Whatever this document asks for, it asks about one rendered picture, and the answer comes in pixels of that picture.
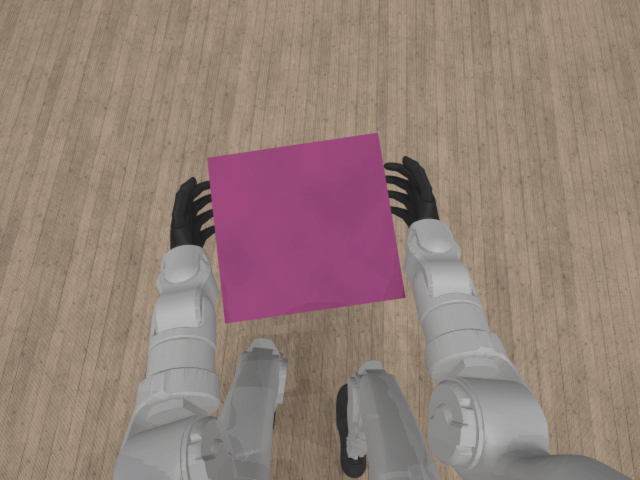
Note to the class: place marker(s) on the robot thigh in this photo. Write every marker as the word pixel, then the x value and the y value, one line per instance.
pixel 248 412
pixel 396 447

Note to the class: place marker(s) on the robot left hand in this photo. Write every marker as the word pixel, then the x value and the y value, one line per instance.
pixel 185 224

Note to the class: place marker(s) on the robot right hand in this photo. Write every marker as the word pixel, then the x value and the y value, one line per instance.
pixel 420 201

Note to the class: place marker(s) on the robot right upper arm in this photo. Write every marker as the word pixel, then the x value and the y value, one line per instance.
pixel 489 429

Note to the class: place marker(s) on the right robot forearm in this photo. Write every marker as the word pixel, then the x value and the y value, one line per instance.
pixel 459 341

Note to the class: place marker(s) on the left robot forearm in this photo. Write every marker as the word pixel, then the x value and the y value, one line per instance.
pixel 180 378

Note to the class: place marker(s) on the left robot thigh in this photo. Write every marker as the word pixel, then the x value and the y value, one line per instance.
pixel 248 412

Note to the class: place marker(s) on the carton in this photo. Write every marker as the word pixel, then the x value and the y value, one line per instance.
pixel 303 228

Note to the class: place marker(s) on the right robot thigh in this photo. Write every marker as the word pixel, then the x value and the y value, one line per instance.
pixel 396 447

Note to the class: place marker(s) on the robot left upper arm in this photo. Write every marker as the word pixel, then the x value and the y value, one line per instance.
pixel 194 448

